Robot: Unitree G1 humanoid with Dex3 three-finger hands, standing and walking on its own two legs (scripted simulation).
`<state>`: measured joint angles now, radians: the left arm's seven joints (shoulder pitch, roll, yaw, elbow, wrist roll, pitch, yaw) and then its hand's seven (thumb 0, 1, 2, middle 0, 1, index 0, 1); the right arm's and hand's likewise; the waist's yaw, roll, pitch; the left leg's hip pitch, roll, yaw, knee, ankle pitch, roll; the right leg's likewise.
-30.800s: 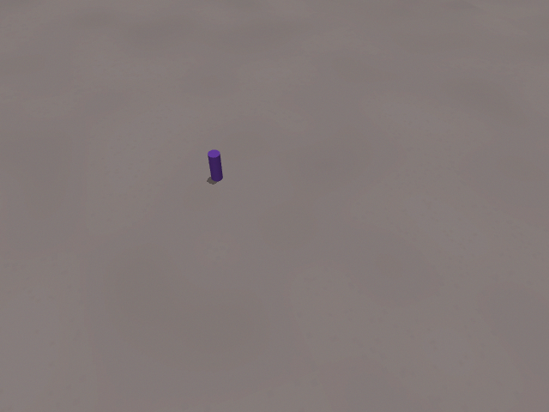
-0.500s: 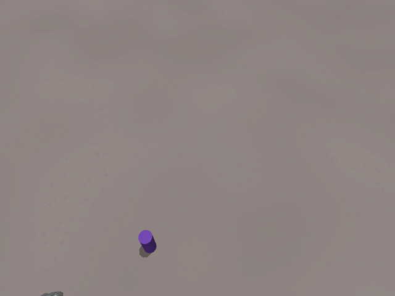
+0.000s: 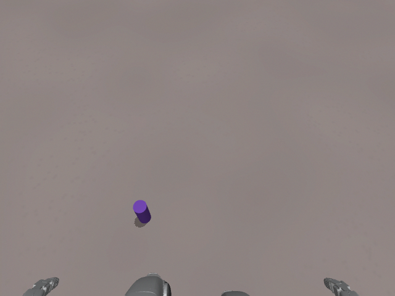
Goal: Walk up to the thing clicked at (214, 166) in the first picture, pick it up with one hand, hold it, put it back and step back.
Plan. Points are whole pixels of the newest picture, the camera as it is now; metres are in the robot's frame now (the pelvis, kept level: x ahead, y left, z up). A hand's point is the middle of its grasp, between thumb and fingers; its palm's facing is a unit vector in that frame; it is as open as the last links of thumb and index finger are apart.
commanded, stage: step back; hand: left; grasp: from the side
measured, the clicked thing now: (142, 212) +0.48 +0.23 -0.67
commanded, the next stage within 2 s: none
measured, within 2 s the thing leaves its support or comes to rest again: neither
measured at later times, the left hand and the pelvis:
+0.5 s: hand out of the picture -0.02 +0.28 -0.14, palm faces +0.07 -0.93 -0.36, open 7.4 cm; pelvis -0.13 +0.01 +0.01, yaw +4 degrees
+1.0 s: hand out of the picture -0.21 +0.23 -0.12, palm faces +0.03 -0.90 -0.43, open 7.4 cm; pelvis -0.29 -0.04 +0.01, yaw +2 degrees
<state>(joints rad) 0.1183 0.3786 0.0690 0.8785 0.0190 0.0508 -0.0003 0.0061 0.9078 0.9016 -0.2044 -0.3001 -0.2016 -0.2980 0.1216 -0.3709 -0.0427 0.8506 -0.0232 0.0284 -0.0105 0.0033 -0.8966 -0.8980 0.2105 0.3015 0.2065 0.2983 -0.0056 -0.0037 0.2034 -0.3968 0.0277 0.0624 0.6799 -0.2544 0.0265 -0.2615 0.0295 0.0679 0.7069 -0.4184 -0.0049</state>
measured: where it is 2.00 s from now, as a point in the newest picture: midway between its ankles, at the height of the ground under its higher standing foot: outside the picture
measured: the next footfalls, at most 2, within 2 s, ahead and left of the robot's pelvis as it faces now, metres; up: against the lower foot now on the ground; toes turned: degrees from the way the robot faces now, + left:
left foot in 0.34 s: -0.07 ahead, +0.11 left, +0.00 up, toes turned +2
right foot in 0.76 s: -0.21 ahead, -0.16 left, +0.00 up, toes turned +2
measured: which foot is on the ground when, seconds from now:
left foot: down 0.00-0.02, up 0.04-0.32, down 0.34-0.78, up 0.80-1.00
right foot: down 0.00-0.36, up 0.38-0.74, down 0.76-1.00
